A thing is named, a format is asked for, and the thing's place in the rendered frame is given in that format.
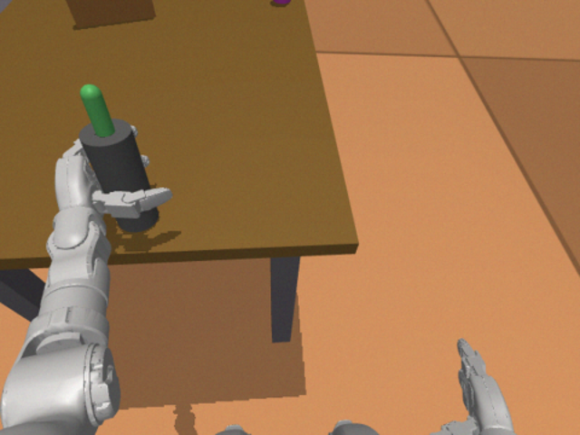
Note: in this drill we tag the left robot arm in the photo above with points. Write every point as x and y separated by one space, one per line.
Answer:
63 381

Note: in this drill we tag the right robot hand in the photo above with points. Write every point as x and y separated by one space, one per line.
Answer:
481 395

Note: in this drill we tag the table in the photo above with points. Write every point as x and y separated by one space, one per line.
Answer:
229 104

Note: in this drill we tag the left robot hand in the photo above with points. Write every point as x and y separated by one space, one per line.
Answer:
76 185

